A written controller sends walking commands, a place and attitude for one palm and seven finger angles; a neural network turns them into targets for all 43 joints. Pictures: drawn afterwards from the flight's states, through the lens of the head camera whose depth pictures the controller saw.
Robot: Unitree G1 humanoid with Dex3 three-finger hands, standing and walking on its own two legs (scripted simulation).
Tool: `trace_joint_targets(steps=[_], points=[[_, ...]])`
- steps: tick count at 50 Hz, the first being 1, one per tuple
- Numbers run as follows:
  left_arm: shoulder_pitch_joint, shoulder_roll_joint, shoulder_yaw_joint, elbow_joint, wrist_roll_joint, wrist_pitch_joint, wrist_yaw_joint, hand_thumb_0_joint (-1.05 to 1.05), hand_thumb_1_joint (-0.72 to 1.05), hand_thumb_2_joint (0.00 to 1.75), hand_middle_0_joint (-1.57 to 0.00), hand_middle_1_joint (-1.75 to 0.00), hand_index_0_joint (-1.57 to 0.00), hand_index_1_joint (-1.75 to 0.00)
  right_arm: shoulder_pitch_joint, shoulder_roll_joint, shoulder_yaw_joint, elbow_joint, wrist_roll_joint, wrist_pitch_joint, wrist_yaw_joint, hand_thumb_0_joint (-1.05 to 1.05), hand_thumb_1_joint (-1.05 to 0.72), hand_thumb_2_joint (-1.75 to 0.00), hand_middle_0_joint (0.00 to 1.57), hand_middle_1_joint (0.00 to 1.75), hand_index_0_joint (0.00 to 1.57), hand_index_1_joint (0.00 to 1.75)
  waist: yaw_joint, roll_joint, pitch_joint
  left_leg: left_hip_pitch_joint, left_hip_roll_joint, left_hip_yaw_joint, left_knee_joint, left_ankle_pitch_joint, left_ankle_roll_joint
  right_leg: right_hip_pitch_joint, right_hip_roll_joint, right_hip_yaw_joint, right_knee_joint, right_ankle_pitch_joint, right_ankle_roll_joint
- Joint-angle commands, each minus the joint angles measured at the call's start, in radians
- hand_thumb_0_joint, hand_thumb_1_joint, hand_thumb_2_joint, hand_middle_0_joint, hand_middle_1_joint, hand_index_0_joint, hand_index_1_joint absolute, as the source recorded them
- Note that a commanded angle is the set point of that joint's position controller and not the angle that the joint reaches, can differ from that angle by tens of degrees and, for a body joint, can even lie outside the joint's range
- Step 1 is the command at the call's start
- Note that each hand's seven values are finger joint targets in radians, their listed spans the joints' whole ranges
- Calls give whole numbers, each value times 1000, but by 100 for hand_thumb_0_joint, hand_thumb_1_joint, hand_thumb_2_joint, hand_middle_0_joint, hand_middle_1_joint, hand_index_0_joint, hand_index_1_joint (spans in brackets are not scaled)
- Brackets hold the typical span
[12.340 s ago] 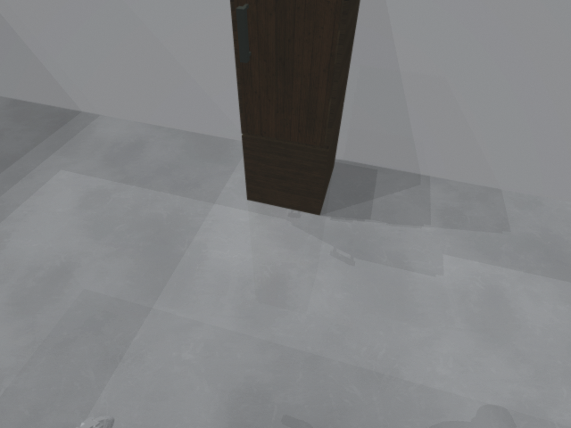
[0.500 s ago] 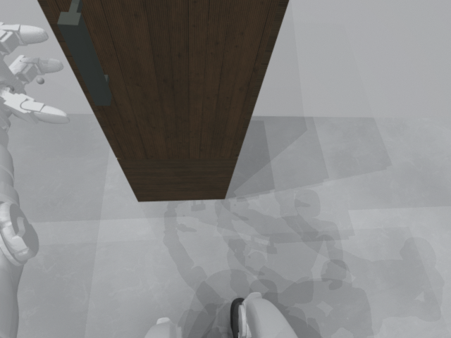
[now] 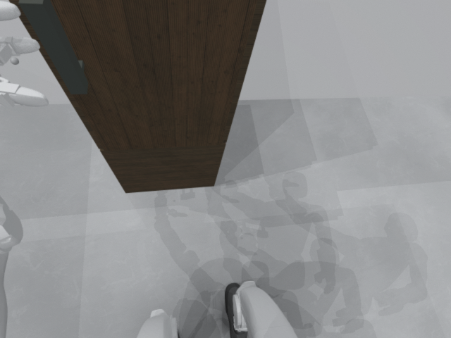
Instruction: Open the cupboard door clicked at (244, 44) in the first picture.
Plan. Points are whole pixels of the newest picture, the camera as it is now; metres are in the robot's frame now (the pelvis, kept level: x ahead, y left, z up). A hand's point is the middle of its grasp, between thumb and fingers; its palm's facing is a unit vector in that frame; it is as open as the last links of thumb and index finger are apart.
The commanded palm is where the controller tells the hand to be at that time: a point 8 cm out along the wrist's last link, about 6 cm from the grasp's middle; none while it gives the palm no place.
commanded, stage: slide the fingers in behind the handle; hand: left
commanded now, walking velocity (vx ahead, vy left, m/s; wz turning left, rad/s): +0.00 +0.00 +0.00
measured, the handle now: (61, 40) +0.57 +0.19 +0.11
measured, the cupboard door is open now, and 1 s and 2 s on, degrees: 0 0 0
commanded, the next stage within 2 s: move the hooked fingers beside the handle in 1.40 s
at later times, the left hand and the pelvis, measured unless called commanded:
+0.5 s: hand (28, 65) +0.52 +0.23 +0.11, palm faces +0.03 -1.00 +0.01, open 14.4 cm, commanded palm +0.50 +0.26 +0.10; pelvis +0.02 +0.00 +0.01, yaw +1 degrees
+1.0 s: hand (41, 71) +0.51 +0.21 +0.11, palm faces +0.07 -1.00 +0.00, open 15.3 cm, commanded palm +0.50 +0.22 +0.10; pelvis +0.01 -0.01 +0.01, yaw +4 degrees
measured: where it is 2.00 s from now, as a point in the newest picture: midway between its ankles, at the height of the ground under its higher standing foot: outside the picture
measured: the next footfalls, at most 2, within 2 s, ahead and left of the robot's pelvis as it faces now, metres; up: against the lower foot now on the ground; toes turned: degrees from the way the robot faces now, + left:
none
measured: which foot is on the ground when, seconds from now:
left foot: down 0.00-1.00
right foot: down 0.00-1.00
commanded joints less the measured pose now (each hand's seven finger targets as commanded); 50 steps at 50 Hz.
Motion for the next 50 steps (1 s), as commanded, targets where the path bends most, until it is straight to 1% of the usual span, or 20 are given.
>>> trace_joint_targets(steps=[1, 4, 8, 11, 13, 15, 16, 18, 19, 20, 22, 25, 32, 36, 38, 41, 42, 43, 47, 50], points=[[-371, 279, 43, -259, -22, -72, 23, 0, -50, 30, -30, -120, -30, -120, 179, -194, -81, -47, -8, -4, -8, 0, -90, -90, 20, 30, 20, 30, 35, 227, -527, 257, -16, -39, -136, 556, -23, 384, 58, 7, -12, 279, -53], [-352, 272, 48, -278, -26, -78, 37, 0, -50, 30, -30, -120, -30, -120, 174, -193, -84, -55, -5, 4, -5, 0, -90, -90, 20, 30, 20, 30, 41, 207, -517, 260, -15, -42, -142, 578, -24, 399, 60, 5, -10, 297, -53], [-325, 187, 14, -335, -39, -87, 50, 0, -50, 30, -30, -120, -30, -120, 171, -184, -94, -63, -7, 6, 3, 0, -90, -90, 20, 30, 20, 30, 45, 249, -537, 339, -9, -45, -137, 683, -36, 375, 63, 0, -9, 321, -56], [-327, 144, -11, -320, -44, -81, 60, 0, -50, 30, -30, -120, -30, -120, 164, -181, -97, -53, -5, 9, 4, 0, -90, -90, 20, 30, 20, 30, 32, 195, -497, 323, -7, -47, -140, 673, -35, 375, 62, -2, -16, 325, -47], [-336, 106, -31, -348, -47, -86, 68, 0, -50, 30, -30, -120, -30, -120, 164, -176, -99, -51, -7, 7, 6, 0, -90, -90, 20, 30, 20, 30, 36, 236, -507, 363, -6, -51, -140, 720, -43, 360, 61, -4, -13, 332, -53], [-303, 92, -34, -339, -46, -86, 77, 0, -50, 30, -30, -120, -30, -120, 161, -174, -104, -43, -7, 7, 8, 0, -90, -90, 20, 30, 20, 30, 38, 201, -510, 369, -4, -51, -134, 742, -45, 365, 61, -4, -14, 346, -49], [-312, 54, -67, -327, -45, -85, 78, 0, -50, 30, -30, -120, -30, -120, 152, -170, -101, -41, -6, 6, 8, 0, -90, -90, 20, 30, 20, 30, 28, 192, -478, 350, -6, -49, -139, 714, -42, 358, 60, -5, -18, 336, -47], [-342, 12, -90, -365, -54, -98, 83, 0, -50, 30, -30, -120, -30, -120, 147, -166, -104, -39, -8, 0, 8, 0, -90, -90, 20, 30, 20, 30, 26, 229, -489, 382, -7, -52, -140, 730, -43, 352, 59, -4, -17, 336, -52], [-336, 23, -82, -363, -50, -100, 87, 0, -50, 30, -30, -120, -30, -120, 150, -168, -107, -30, -9, 1, 8, 0, -90, -90, 20, 30, 20, 30, 30, 216, -509, 403, -3, -60, -138, 762, -52, 349, 59, -8, -15, 340, -50], [-335, -11, -105, -347, -52, -98, 89, 0, -50, 30, -30, -120, -30, -120, 144, -165, -106, -27, -9, -1, 9, 0, -90, -90, 20, 30, 20, 30, 23, 199, -497, 389, -6, -53, -134, 738, -45, 349, 59, -4, -18, 341, -47], [-348, 4, -92, -343, -54, -101, 92, 0, -50, 30, -30, -120, -30, -120, 141, -167, -106, -22, -10, -4, 8, 0, -90, -90, 20, 30, 20, 30, 21, 166, -492, 344, -13, -44, -139, 677, -33, 394, 57, 2, -21, 355, -48], [-321, -17, -104, -340, -54, -111, 89, 0, -50, 30, -30, -120, -30, -120, 128, -161, -105, -21, -10, -8, 9, 0, -90, -90, 20, 30, 20, 30, 34, 182, -509, 350, -16, -45, -139, 693, -34, 407, 54, 3, -14, 370, -51], [-387, -97, -174, -346, -48, -114, 106, 0, -50, 30, -30, -120, -30, -120, 118, -156, -107, -4, -11, -19, 9, 0, -90, -90, 20, 30, 20, 30, 8, 188, -480, 352, -22, -47, -142, 635, -29, 373, 51, 2, -22, 332, -48], [-384, -110, -183, -364, -46, -126, 110, 0, -50, 30, -30, -120, -30, -120, 118, -155, -109, 1, -13, -26, 12, 0, -90, -90, 20, 30, 20, 30, 16, 177, -509, 362, -22, -52, -143, 652, -32, 393, 50, 1, -18, 346, -51], [-416, -158, -222, -382, -52, -131, 112, 0, -50, 30, -30, -120, -30, -120, 117, -152, -109, 7, -14, -31, 13, 0, -90, -90, 20, 30, 20, 30, 5, 215, -500, 400, -20, -61, -144, 685, -41, 357, 50, -7, -17, 332, -55], [-427, -154, -219, -355, -46, -130, 124, 0, -50, 30, -30, -120, -30, -120, 118, -156, -111, 21, -15, -34, 14, 0, -90, -90, 20, 30, 20, 30, -3, 172, -480, 381, -21, -63, -145, 635, -37, 349, 50, -8, -24, 309, -51], [-424, -170, -233, -356, -42, -131, 126, 0, -50, 30, -30, -120, -30, -120, 114, -154, -111, 19, -15, -36, 16, 0, -90, -90, 20, 30, 20, 30, 2, 192, -488, 375, -25, -60, -148, 616, -36, 352, 49, -4, -24, 300, -51], [-453, -203, -263, -369, -42, -136, 130, 0, -50, 30, -30, -120, -30, -120, 114, -151, -110, 20, -17, -40, 15, 0, -90, -90, 20, 30, 20, 30, -10, 213, -484, 396, -25, -66, -147, 635, -40, 329, 48, -9, -21, 293, -54], [-486, -251, -301, -322, -34, -129, 151, 0, -50, 30, -30, -120, -30, -120, 120, -154, -111, 43, -19, -50, 18, 0, -90, -90, 20, 30, 20, 30, -31, 174, -438, 377, -26, -72, -149, 562, -39, 287, 47, -14, -30, 242, -50], [-530, -277, -325, -341, -27, -138, 157, 0, -50, 30, -30, -120, -30, -120, 124, -153, -112, 51, -24, -60, 20, 0, -90, -90, 20, 30, 20, 30, -36, 205, -481, 408, -28, -81, -146, 576, -45, 273, 45, -16, -23, 234, -53]])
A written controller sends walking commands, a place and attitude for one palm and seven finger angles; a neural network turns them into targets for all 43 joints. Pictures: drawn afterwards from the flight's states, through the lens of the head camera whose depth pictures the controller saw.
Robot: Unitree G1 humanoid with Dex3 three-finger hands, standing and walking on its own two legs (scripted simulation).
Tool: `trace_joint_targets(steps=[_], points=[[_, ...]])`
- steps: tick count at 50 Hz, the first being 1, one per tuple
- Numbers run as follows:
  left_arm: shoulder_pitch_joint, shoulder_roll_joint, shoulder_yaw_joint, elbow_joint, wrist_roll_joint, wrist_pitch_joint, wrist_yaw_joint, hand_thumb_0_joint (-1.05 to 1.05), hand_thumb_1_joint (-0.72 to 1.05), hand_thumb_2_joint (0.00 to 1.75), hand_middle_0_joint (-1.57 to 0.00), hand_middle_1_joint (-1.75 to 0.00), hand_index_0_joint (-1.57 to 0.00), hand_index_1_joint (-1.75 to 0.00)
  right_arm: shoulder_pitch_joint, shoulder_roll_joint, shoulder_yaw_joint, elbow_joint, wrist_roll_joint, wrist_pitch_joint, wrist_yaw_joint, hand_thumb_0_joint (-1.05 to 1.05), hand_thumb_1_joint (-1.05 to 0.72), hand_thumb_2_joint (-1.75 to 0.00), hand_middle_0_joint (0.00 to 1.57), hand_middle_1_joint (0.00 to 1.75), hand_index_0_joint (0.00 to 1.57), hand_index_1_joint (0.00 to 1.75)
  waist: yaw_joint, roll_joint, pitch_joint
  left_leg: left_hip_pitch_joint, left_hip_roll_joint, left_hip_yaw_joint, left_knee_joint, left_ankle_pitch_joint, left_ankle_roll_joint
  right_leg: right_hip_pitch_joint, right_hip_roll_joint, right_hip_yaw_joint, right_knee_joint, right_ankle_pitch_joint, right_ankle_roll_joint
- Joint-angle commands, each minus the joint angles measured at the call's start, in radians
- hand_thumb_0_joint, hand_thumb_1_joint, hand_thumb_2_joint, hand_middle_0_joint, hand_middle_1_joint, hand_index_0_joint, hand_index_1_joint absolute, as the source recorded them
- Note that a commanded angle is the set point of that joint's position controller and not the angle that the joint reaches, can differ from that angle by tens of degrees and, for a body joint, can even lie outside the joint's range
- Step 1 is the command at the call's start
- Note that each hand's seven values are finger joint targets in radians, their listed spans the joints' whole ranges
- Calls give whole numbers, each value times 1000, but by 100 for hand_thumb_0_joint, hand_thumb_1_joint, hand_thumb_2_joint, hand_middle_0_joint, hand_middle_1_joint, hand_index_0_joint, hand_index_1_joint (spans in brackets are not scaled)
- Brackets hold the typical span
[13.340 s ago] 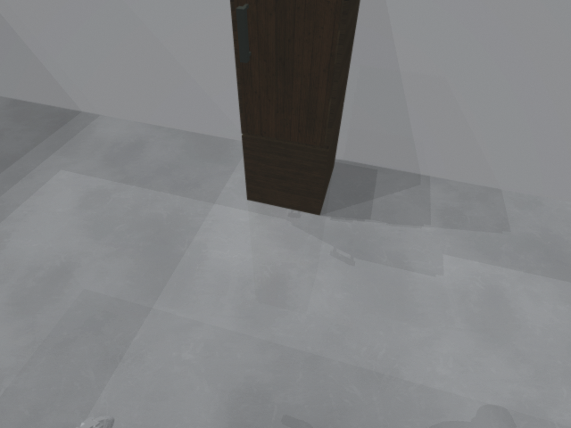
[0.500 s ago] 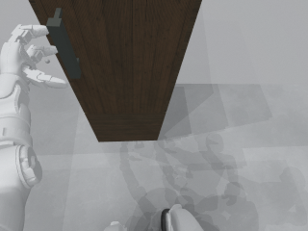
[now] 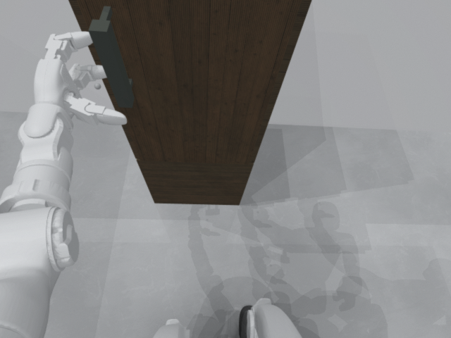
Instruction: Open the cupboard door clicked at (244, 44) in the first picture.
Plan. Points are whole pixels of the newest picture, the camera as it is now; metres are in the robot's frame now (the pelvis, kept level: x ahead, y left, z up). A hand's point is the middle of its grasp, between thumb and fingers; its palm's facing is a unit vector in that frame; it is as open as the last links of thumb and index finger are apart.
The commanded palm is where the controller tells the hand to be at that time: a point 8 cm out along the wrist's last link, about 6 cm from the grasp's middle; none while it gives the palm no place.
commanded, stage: slide the fingers in behind the handle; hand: left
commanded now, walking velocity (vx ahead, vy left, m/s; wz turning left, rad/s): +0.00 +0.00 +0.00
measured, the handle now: (117, 61) +0.57 +0.17 +0.10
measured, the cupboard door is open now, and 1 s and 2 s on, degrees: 0 0 0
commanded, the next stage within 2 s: move the hooked fingers beside the handle in 0.40 s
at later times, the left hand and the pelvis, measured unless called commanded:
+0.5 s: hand (97, 85) +0.51 +0.19 +0.10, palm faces +0.01 -1.00 -0.02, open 15.2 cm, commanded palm +0.51 +0.20 +0.10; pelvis -0.01 +0.00 +0.00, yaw +1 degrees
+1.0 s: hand (93, 83) +0.52 +0.20 +0.10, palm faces -0.01 -1.00 -0.02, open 14.8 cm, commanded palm +0.51 +0.22 +0.10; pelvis +0.00 +0.00 +0.00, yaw +0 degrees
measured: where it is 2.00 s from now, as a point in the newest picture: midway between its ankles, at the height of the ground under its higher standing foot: outside the picture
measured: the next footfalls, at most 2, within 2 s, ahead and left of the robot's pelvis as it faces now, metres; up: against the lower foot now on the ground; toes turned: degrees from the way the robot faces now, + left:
none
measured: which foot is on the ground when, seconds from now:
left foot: down 0.00-1.00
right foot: down 0.00-1.00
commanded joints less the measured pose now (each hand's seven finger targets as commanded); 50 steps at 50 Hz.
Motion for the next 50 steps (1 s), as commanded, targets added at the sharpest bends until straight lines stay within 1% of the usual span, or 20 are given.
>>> trace_joint_targets(steps=[1, 3, 4, 7, 9, 14, 15, 19, 22, 24, 30, 31, 34, 35, 37, 39, 43, 45, 49, 50], points=[[-606, -19, -130, -271, 47, -85, -71, 0, -50, 30, -30, -120, -30, -120, 179, -178, -65, -24, -7, -22, -13, 0, -90, -90, 20, 30, 20, 30, -121, 191, -476, 334, -2, -35, -105, 596, -32, 178, 73, 25, -24, 284, -43], [-603, -47, -152, -261, 47, -88, -68, 0, -50, 30, -30, -120, -30, -120, 181, -176, -64, -21, -8, -27, -10, 0, -90, -90, 20, 30, 20, 30, -121, 225, -469, 360, -1, -44, -104, 635, -42, 150, 74, 20, -21, 275, -48], [-616, -51, -156, -259, 45, -88, -65, 0, -50, 30, -30, -120, -30, -120, 178, -179, -64, -12, -8, -27, -9, 0, -90, -90, 20, 30, 20, 30, -130, 197, -452, 353, 2, -45, -101, 624, -42, 141, 75, 19, -25, 272, -44], [-630, -44, -152, -229, 50, -84, -60, 0, -50, 30, -30, -120, -30, -120, 175, -182, -58, -12, -9, -30, -8, 0, -90, -90, 20, 30, 20, 30, -135, 173, -430, 293, -9, -34, -111, 512, -24, 163, 73, 25, -30, 247, -45], [-643, -20, -139, -230, 53, -90, -60, 0, -50, 30, -30, -120, -30, -120, 175, -184, -57, -11, -9, -36, -10, 0, -90, -90, 20, 30, 20, 30, -130, 190, -442, 293, -11, -37, -112, 504, -26, 167, 70, 26, -26, 240, -47], [-643, 12, -117, -184, 52, -81, -66, 0, -50, 30, -30, -120, -30, -120, 178, -188, -50, -11, -6, -43, -14, 0, -90, -90, 20, 30, 20, 30, -140, 142, -414, 229, -16, -32, -115, 430, -10, 182, 68, 30, -27, 227, -46], [-656, 11, -119, -187, 54, -80, -67, 0, -50, 30, -30, -120, -30, -120, 177, -188, -50, -13, -7, -45, -14, 0, -90, -90, 20, 30, 20, 30, -141, 163, -419, 227, -18, -29, -113, 421, -9, 177, 68, 33, -27, 222, -46], [-662, 14, -116, -219, 46, -82, -76, 0, -50, 30, -30, -120, -30, -120, 184, -189, -53, -14, -9, -49, -13, 0, -90, -90, 20, 30, 20, 30, -137, 199, -475, 282, -14, -34, -103, 494, -18, 169, 68, 32, -22, 246, -47], [-657, -11, -133, -194, 44, -69, -81, 0, -50, 30, -30, -120, -30, -120, 184, -187, -52, -11, -8, -46, -11, 0, -90, -90, 20, 30, 20, 30, -147, 171, -430, 259, -13, -31, -103, 471, -14, 162, 72, 28, -27, 242, -46], [-641, 20, -110, -201, 43, -74, -83, 0, -50, 30, -30, -120, -30, -120, 185, -190, -52, -14, -6, -46, -12, 0, -90, -90, 20, 30, 20, 30, -131, 182, -464, 264, -15, -31, -102, 481, -15, 177, 71, 31, -23, 249, -48], [-632, 53, -89, -173, 52, -60, -85, 0, -50, 30, -30, -120, -30, -120, 188, -191, -49, -17, -4, -39, -15, 0, -90, -90, 20, 30, 20, 30, -136, 167, -429, 221, -16, -23, -105, 447, -7, 185, 70, 35, -27, 243, -46], [-639, 69, -77, -198, 52, -63, -86, 0, -50, 30, -30, -120, -30, -120, 192, -192, -50, -20, -6, -38, -15, 0, -90, -90, 20, 30, 20, 30, -131, 176, -445, 232, -15, -26, -106, 465, -10, 192, 70, 33, -23, 252, -47], [-622, 36, -99, -222, 45, -68, -95, 0, -50, 30, -30, -120, -30, -120, 194, -187, -53, -22, -6, -35, -11, 0, -90, -90, 20, 30, 20, 30, -124, 227, -485, 307, -8, -34, -100, 572, -26, 167, 73, 26, -18, 273, -49], [-597, 51, -84, -205, 45, -65, -97, 0, -50, 30, -30, -120, -30, -120, 196, -190, -56, -21, -5, -32, -12, 0, -90, -90, 20, 30, 20, 30, -121, 192, -470, 301, -5, -35, -97, 571, -25, 166, 75, 26, -22, 272, -47], [-617, 31, -104, -222, 41, -64, -100, 0, -50, 30, -30, -120, -30, -120, 189, -188, -53, -24, -4, -28, -12, 0, -90, -90, 20, 30, 20, 30, -127, 194, -452, 290, -6, -33, -104, 550, -23, 166, 75, 25, -25, 265, -45], [-582, 76, -60, -195, 40, -62, -97, 0, -50, 30, -30, -120, -30, -120, 193, -191, -54, -24, -2, -25, -13, 0, -90, -90, 20, 30, 20, 30, -117, 177, -450, 273, -6, -28, -102, 549, -20, 179, 76, 26, -24, 273, -46], [-577, 72, -69, -231, 43, -72, -99, 0, -50, 30, -30, -120, -30, -120, 192, -187, -55, -35, -3, -21, -15, 0, -90, -90, 20, 30, 20, 30, -111, 207, -463, 305, -3, -33, -105, 602, -29, 172, 76, 23, -18, 278, -48], [-573, 68, -69, -202, 43, -63, -99, 0, -50, 30, -30, -120, -30, -120, 192, -187, -53, -28, -3, -17, -14, 0, -90, -90, 20, 30, 20, 30, -116, 180, -434, 283, -3, -31, -104, 576, -27, 168, 77, 23, -23, 272, -44], [-590, 95, -53, -194, 49, -60, -98, 0, -50, 30, -30, -120, -30, -120, 193, -190, -51, -32, -2, -17, -19, 0, -90, -90, 20, 30, 20, 30, -124, 169, -430, 258, -5, -29, -108, 537, -21, 174, 75, 27, -23, 262, -43], [-573, 130, -24, -179, 51, -57, -99, 0, -50, 30, -30, -120, -30, -120, 196, -192, -51, -31, -2, -14, -20, 0, -90, -90, 20, 30, 20, 30, -114, 156, -434, 239, -7, -24, -104, 526, -15, 192, 75, 31, -22, 272, -44]])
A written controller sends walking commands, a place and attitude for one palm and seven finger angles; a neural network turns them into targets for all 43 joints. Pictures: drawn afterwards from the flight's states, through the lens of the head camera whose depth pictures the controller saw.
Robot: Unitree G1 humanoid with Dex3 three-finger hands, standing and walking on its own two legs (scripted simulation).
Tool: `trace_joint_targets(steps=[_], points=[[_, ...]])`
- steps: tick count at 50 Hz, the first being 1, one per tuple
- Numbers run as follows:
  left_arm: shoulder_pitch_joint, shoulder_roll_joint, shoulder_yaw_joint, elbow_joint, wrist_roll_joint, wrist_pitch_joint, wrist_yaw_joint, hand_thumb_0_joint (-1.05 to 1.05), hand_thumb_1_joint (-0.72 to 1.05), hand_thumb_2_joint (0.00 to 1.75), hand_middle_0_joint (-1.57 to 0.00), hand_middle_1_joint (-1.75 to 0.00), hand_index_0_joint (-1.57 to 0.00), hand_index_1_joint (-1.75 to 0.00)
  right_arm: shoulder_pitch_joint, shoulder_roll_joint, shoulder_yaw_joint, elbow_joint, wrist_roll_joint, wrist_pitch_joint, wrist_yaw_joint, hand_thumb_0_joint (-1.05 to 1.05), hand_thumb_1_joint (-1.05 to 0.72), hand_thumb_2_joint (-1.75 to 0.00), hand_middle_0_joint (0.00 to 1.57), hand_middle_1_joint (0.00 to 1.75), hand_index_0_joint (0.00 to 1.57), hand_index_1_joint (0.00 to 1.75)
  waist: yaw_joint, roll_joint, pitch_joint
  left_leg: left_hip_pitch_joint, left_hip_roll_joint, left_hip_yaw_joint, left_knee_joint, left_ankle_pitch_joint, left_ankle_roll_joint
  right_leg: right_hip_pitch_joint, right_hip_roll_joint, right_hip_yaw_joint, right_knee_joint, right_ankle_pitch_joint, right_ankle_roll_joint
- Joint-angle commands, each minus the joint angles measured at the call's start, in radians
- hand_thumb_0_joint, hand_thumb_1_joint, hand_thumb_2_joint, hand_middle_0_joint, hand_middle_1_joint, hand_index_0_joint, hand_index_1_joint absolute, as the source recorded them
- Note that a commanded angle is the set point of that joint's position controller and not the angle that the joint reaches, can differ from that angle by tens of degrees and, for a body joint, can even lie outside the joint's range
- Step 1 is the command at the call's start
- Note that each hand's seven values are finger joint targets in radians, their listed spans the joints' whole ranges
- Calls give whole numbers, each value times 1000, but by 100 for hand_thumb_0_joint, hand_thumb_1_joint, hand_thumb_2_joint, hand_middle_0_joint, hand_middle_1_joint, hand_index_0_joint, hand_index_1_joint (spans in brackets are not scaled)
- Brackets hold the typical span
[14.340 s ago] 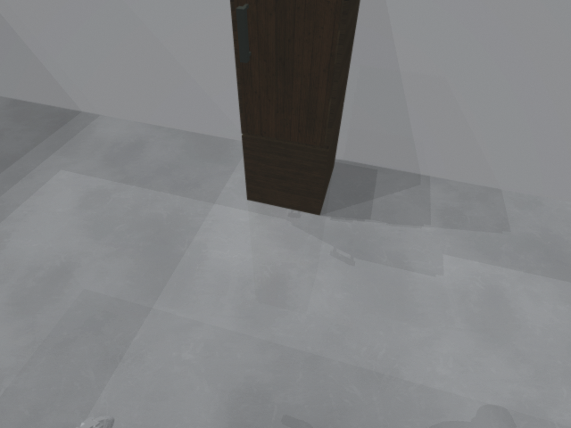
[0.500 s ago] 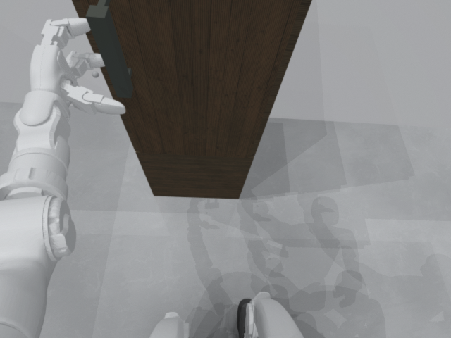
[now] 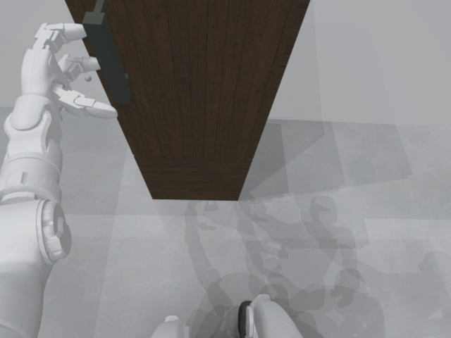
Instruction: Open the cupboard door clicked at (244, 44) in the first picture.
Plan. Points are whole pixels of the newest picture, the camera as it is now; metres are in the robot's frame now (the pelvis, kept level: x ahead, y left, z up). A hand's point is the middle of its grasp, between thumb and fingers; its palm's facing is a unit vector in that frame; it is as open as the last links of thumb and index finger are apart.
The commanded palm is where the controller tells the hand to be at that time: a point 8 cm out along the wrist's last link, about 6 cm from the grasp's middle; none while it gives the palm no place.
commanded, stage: move the hooked fingers beside the handle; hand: left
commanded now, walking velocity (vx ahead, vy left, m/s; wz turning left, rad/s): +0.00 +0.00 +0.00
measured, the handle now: (112, 55) +0.57 +0.16 +0.11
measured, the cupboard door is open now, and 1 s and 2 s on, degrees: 0 0 0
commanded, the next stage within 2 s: slide the fingers in behind the handle in 1.92 s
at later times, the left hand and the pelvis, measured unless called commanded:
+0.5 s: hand (81, 74) +0.53 +0.21 +0.10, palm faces -0.05 -1.00 -0.01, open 14.2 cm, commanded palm +0.51 +0.25 +0.10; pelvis +0.00 +0.00 +0.00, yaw -2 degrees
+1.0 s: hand (73, 75) +0.53 +0.22 +0.10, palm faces -0.06 -1.00 -0.01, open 14.0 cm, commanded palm +0.51 +0.28 +0.10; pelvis +0.00 +0.01 +0.00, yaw -3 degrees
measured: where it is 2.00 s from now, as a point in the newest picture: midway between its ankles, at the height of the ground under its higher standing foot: outside the picture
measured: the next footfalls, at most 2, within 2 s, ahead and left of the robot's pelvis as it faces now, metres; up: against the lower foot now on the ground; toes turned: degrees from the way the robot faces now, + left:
none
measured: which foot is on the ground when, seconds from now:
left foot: down 0.00-1.00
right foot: down 0.00-1.00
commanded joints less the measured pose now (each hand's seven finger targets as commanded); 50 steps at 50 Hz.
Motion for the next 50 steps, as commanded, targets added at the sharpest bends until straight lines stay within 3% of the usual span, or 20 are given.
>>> trace_joint_targets(steps=[1, 4, 5, 9, 12, 14, 18, 21, 23, 24, 27, 29, 31, 33, 38, 42, 44, 46, 48, 50], points=[[-533, 89, -41, -211, 39, -53, -67, 0, -50, 30, -30, -120, -30, -120, 192, -189, -60, -31, 0, -3, -22, 0, -90, -90, 20, 30, 20, 30, -108, 148, -435, 260, -4, -18, -119, 522, -15, 231, 77, 32, -32, 280, -44], [-527, 107, -31, -214, 40, -53, -79, 0, -50, 30, -30, -120, -30, -120, 190, -187, -58, -38, 1, -1, -23, 0, -90, -90, 20, 30, 20, 30, -98, 192, -454, 272, -4, -17, -113, 554, -19, 228, 76, 34, -24, 288, -46], [-514, 104, -30, -204, 38, -49, -83, 0, -50, 30, -30, -120, -30, -120, 191, -187, -59, -39, 1, 1, -24, 0, -90, -90, 20, 30, 20, 30, -102, 165, -438, 271, -1, -19, -111, 559, -17, 223, 78, 33, -27, 290, -45], [-491, 142, 2, -211, 32, -47, -94, 0, -50, 30, -30, -120, -30, -120, 192, -189, -58, -48, 3, 7, -25, 0, -90, -90, 20, 30, 20, 30, -87, 174, -463, 267, 0, -16, -111, 572, -19, 242, 79, 33, -23, 299, -45], [-493, 156, 5, -210, 33, -37, -102, 0, -50, 30, -30, -120, -30, -120, 185, -191, -55, -58, 5, 10, -28, 0, -90, -90, 20, 30, 20, 30, -94, 153, -440, 209, -6, 0, -115, 494, -4, 270, 78, 44, -31, 296, -41], [-473, 222, 58, -214, 34, -40, -102, 0, -50, 30, -30, -120, -30, -120, 195, -194, -56, -61, 6, 13, -31, 0, -90, -90, 20, 30, 20, 30, -75, 162, -474, 219, -4, -1, -115, 530, -7, 299, 78, 45, -24, 322, -44], [-448, 259, 83, -206, 31, -35, -112, 0, -50, 30, -30, -120, -30, -120, 191, -193, -51, -76, 8, 19, -35, 0, -90, -90, 20, 30, 20, 30, -74, 150, -440, 169, -6, 13, -119, 507, 1, 330, 79, 51, -27, 340, -44], [-405, 315, 126, -225, 34, -37, -122, 0, -50, 30, -30, -120, -30, -120, 191, -196, -55, -86, 9, 25, -35, 0, -90, -90, 20, 30, 20, 30, -49, 156, -488, 184, -3, 15, -119, 538, -4, 359, 78, 53, -21, 362, -43], [-385, 284, 112, -248, 19, -41, -132, 0, -50, 30, -30, -120, -30, -120, 187, -193, -55, -99, 11, 25, -34, 0, -90, -90, 20, 30, 20, 30, -47, 184, -491, 216, -1, 15, -120, 585, -6, 350, 81, 51, -21, 376, -46], [-364, 321, 142, -230, 18, -39, -132, 0, -50, 30, -30, -120, -30, -120, 189, -198, -56, -96, 12, 30, -35, 0, -90, -90, 20, 30, 20, 30, -40, 146, -487, 207, 4, 13, -119, 582, -7, 353, 83, 50, -22, 372, -43], [-357, 317, 139, -249, 15, -39, -137, 0, -50, 30, -30, -120, -30, -120, 181, -197, -57, -105, 13, 34, -34, 0, -90, -90, 20, 30, 20, 30, -38, 164, -475, 202, 1, 22, -125, 564, -5, 358, 83, 52, -26, 371, -41], [-341, 365, 178, -255, 15, -47, -132, 0, -50, 30, -30, -120, -30, -120, 187, -201, -58, -110, 14, 39, -36, 0, -90, -90, 20, 30, 20, 30, -27, 146, -487, 205, 4, 15, -125, 592, -9, 368, 84, 51, -20, 378, -42], [-334, 344, 156, -227, 19, -39, -133, 0, -50, 30, -30, -120, -30, -120, 177, -198, -54, -112, 16, 42, -36, 0, -90, -90, 20, 30, 20, 30, -37, 145, -436, 175, 2, 23, -129, 551, -5, 356, 83, 53, -26, 364, -39], [-367, 396, 189, -229, 21, -46, -130, 0, -50, 30, -30, -120, -30, -120, 181, -205, -53, -113, 16, 43, -42, 0, -90, -90, 20, 30, 20, 30, -39, 133, -429, 158, 1, 18, -130, 523, -2, 356, 82, 55, -23, 346, -42], [-391, 416, 192, -243, 26, -61, -137, 0, -50, 30, -30, -120, -30, -120, 184, -205, -50, -117, 14, 40, -46, 0, -90, -90, 20, 30, 20, 30, -40, 179, -470, 194, 3, 12, -121, 564, -12, 340, 83, 54, -13, 347, -43], [-374, 432, 199, -212, 25, -47, -151, 0, -50, 30, -30, -120, -30, -120, 185, -210, -48, -116, 16, 42, -47, 0, -90, -90, 20, 30, 20, 30, -40, 162, -470, 173, 2, 16, -118, 546, -10, 349, 82, 56, -17, 349, -38], [-377, 476, 226, -206, 30, -47, -152, 0, -50, 30, -30, -120, -30, -120, 190, -211, -48, -114, 17, 44, -50, 0, -90, -90, 20, 30, 20, 30, -35, 164, -486, 177, 3, 12, -112, 567, -12, 356, 83, 57, -10, 362, -39], [-375, 440, 197, -205, 30, -39, -159, 0, -50, 30, -30, -120, -30, -120, 191, -210, -48, -116, 17, 44, -49, 0, -90, -90, 20, 30, 20, 30, -46, 164, -478, 176, 4, 17, -109, 568, -10, 345, 83, 57, -14, 365, -36], [-371, 468, 216, -193, 25, -37, -167, 0, -50, 30, -30, -120, -30, -120, 193, -214, -45, -121, 17, 47, -53, 0, -90, -90, 20, 30, 20, 30, -45, 160, -466, 162, 4, 16, -112, 557, -8, 347, 85, 55, -12, 362, -40], [-365, 513, 246, -216, 26, -39, -175, 0, -50, 30, -30, -120, -30, -120, 197, -217, -49, -121, 17, 49, -52, 0, -90, -90, 20, 30, 20, 30, -31, 178, -503, 181, 4, 14, -105, 597, -12, 362, 83, 59, -9, 385, -39]])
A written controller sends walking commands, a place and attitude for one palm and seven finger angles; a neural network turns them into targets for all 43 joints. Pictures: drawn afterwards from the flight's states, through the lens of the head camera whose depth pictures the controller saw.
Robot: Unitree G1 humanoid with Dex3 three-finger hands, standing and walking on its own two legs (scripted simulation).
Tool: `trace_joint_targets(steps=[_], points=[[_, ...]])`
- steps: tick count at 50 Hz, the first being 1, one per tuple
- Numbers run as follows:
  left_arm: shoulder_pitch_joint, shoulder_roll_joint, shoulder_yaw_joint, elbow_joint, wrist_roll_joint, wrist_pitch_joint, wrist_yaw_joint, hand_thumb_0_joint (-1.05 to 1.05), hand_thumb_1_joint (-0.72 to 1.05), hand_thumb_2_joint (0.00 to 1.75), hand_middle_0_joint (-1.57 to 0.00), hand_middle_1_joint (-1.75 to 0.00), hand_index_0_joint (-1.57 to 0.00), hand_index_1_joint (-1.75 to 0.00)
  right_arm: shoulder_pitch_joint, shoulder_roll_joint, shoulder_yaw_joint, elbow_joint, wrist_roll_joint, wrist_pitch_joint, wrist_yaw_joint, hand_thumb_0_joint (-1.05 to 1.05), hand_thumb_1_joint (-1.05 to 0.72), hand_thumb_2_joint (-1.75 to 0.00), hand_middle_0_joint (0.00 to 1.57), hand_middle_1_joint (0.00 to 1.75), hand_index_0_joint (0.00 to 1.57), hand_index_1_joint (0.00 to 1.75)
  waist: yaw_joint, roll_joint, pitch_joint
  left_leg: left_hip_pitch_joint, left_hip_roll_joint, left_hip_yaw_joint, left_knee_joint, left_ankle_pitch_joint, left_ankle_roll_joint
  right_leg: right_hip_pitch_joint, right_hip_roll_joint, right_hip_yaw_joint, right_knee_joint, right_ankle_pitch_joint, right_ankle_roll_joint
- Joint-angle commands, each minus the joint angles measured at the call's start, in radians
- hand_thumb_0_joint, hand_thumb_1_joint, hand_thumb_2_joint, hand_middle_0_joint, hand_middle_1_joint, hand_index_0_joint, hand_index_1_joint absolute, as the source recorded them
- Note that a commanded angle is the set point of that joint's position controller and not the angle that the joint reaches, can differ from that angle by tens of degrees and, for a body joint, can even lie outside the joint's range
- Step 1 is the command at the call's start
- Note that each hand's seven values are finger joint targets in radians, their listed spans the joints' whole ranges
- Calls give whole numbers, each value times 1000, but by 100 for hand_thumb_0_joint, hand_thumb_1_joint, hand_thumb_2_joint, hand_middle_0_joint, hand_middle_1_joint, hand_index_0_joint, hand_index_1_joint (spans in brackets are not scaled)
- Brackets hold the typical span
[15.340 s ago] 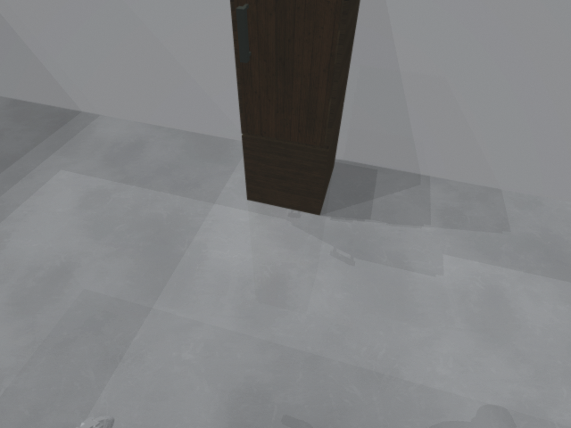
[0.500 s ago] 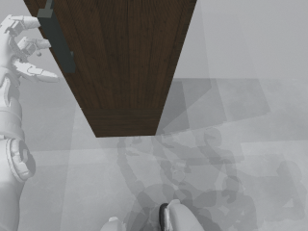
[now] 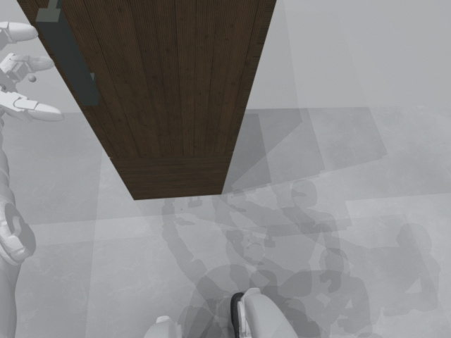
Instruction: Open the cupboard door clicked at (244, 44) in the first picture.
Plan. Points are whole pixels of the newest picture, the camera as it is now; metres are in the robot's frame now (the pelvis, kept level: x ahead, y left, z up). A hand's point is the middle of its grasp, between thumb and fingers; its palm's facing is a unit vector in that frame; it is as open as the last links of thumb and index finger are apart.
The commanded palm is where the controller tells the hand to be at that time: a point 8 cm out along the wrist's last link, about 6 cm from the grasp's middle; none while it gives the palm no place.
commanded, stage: move the hooked fingers beside the handle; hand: left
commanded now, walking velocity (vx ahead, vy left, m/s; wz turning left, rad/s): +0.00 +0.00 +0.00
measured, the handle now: (75, 54) +0.56 +0.19 +0.11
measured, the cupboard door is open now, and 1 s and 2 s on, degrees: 0 0 0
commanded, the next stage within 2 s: slide the fingers in behind the handle in 0.92 s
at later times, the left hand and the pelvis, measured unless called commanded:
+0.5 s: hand (28, 82) +0.50 +0.25 +0.11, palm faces +0.00 -1.00 -0.02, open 14.0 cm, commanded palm +0.48 +0.30 +0.10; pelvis -0.01 -0.01 +0.00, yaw +0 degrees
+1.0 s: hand (24, 81) +0.51 +0.25 +0.10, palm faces -0.02 -1.00 -0.01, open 14.0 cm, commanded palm +0.49 +0.30 +0.10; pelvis -0.01 +0.00 +0.00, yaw +0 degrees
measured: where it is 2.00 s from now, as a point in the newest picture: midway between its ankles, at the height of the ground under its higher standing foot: outside the picture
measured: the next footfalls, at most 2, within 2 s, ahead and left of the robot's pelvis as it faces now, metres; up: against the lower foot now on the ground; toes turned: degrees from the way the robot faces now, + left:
none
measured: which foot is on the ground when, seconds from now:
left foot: down 0.00-1.00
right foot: down 0.00-1.00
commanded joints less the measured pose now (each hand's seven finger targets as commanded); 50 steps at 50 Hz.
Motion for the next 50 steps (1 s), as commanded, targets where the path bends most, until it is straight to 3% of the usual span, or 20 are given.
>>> trace_joint_targets(steps=[1, 4, 6, 10, 15, 16, 19, 20, 22, 23, 24, 26, 31, 35, 39, 41, 43, 47, 49, 50], points=[[-398, 339, 53, -245, -26, -70, -19, 0, -50, 30, -30, -120, -30, -120, 192, -196, -70, -41, -3, -2, -19, 0, -90, -90, 20, 30, 20, 30, 23, 193, -529, 207, -20, -35, -113, 628, -26, 405, 53, 10, 0, 381, -50], [-377, 313, 51, -272, -45, -73, -33, 0, -50, 30, -30, -120, -30, -120, 193, -194, -77, -39, -3, 1, -14, 0, -90, -90, 20, 30, 20, 30, 29, 234, -539, 273, -12, -42, -107, 710, -41, 368, 58, 1, -2, 386, -51], [-357, 281, 24, -236, -48, -58, -41, 0, -50, 30, -30, -120, -30, -120, 188, -195, -75, -37, -1, 6, -14, 0, -90, -90, 20, 30, 20, 30, 18, 192, -486, 248, -11, -43, -111, 676, -36, 349, 60, -3, -9, 359, -48], [-355, 246, 10, -288, -60, -59, -39, 0, -50, 30, -30, -120, -30, -120, 186, -191, -81, -38, -2, 4, -12, 0, -90, -90, 20, 30, 20, 30, 22, 208, -508, 281, -13, -42, -116, 691, -38, 351, 60, -5, -15, 366, -49], [-384, 219, -15, -225, -51, -51, -15, 0, -50, 30, -30, -120, -30, -120, 174, -191, -75, -30, -1, 1, -14, 0, -90, -90, 20, 30, 20, 30, 0, 157, -407, 199, -19, -36, -129, 546, -23, 331, 58, -2, -26, 301, -46], [-396, 271, 18, -232, -45, -55, -7, 0, -50, 30, -30, -120, -30, -120, 176, -195, -74, -31, -2, -1, -17, 0, -90, -90, 20, 30, 20, 30, 6, 133, -414, 172, -21, -35, -130, 511, -18, 355, 55, 3, -25, 295, -47], [-423, 315, 39, -249, -27, -77, 4, 0, -50, 30, -30, -120, -30, -120, 169, -190, -69, -40, -2, -9, -19, 0, -90, -90, 20, 30, 20, 30, 19, 193, -479, 176, -28, -30, -126, 520, -22, 394, 51, 13, -12, 318, -51], [-422, 347, 58, -248, -20, -82, 7, 0, -50, 30, -30, -120, -30, -120, 171, -191, -68, -38, -3, -9, -21, 0, -90, -90, 20, 30, 20, 30, 22, 165, -476, 161, -27, -32, -122, 521, -20, 409, 50, 13, -8, 327, -50], [-406, 308, 25, -208, -22, -74, -2, 0, -50, 30, -30, -120, -30, -120, 162, -189, -64, -42, 1, -13, -19, 0, -90, -90, 20, 30, 20, 30, 11, 159, -444, 131, -29, -20, -123, 472, -12, 404, 51, 18, -18, 311, -47], [-431, 326, 34, -220, -26, -81, -5, 0, -50, 30, -30, -120, -30, -120, 165, -192, -63, -42, 2, -14, -24, 0, -90, -90, 20, 30, 20, 30, 5, 150, -446, 135, -27, -26, -126, 476, -11, 410, 51, 18, -16, 315, -49], [-421, 354, 53, -213, -22, -80, -9, 0, -50, 30, -30, -120, -30, -120, 165, -195, -62, -45, 2, -14, -24, 0, -90, -90, 20, 30, 20, 30, 21, 173, -472, 133, -30, -25, -125, 472, -12, 422, 49, 22, -13, 312, -49], [-406, 371, 66, -204, -27, -72, -20, 0, -50, 30, -30, -120, -30, -120, 166, -197, -62, -48, 3, -16, -25, 0, -90, -90, 20, 30, 20, 30, 18, 142, -482, 121, -29, -21, -121, 477, -8, 438, 49, 23, -13, 330, -46], [-391, 349, 45, -205, -36, -63, -49, 0, -50, 30, -30, -120, -30, -120, 169, -199, -61, -51, 5, -15, -26, 0, -90, -90, 20, 30, 20, 30, 21, 171, -485, 135, -28, -22, -122, 483, -11, 417, 50, 20, -12, 323, -48], [-408, 344, 35, -174, -45, -54, -62, 0, -50, 30, -30, -120, -30, -120, 171, -204, -59, -45, 8, -15, -29, 0, -90, -90, 20, 30, 20, 30, 3, 132, -445, 105, -28, -25, -123, 430, -6, 389, 53, 17, -19, 281, -46], [-457, 350, 34, -214, -37, -65, -54, 0, -50, 30, -30, -120, -30, -120, 181, -203, -62, -34, 1, -18, -30, 0, -90, -90, 20, 30, 20, 30, 1, 182, -481, 154, -24, -35, -118, 459, -13, 353, 54, 13, -15, 262, -49], [-466, 310, 9, -219, -40, -64, -52, 0, -50, 30, -30, -120, -30, -120, 183, -200, -63, -29, -1, -22, -28, 0, -90, -90, 20, 30, 20, 30, -4, 206, -476, 172, -24, -36, -118, 473, -17, 341, 55, 10, -18, 261, -50], [-469, 344, 38, -232, -43, -70, -46, 0, -50, 30, -30, -120, -30, -120, 188, -204, -62, -30, -3, -21, -28, 0, -90, -90, 20, 30, 20, 30, 3, 197, -499, 178, -22, -39, -116, 492, -19, 351, 57, 8, -12, 271, -54], [-451, 341, 22, -178, -21, -44, -31, 0, -50, 30, -30, -120, -30, -120, 185, -202, -57, -29, -1, -18, -27, 0, -90, -90, 20, 30, 20, 30, -6, 179, -428, 130, -22, -35, -120, 447, -13, 331, 55, 7, -20, 244, -48], [-467, 379, 51, -217, -14, -58, -23, 0, -50, 30, -30, -120, -30, -120, 193, -203, -59, -34, -4, -18, -28, 0, -90, -90, 20, 30, 20, 30, 7, 209, -495, 169, -21, -41, -117, 501, -22, 351, 55, 7, -9, 274, -51], [-446, 354, 36, -210, -13, -59, -22, 0, -50, 30, -30, -120, -30, -120, 194, -200, -61, -37, -4, -17, -27, 0, -90, -90, 20, 30, 20, 30, 7, 216, -500, 188, -21, -42, -115, 527, -25, 342, 55, 4, -8, 282, -52]])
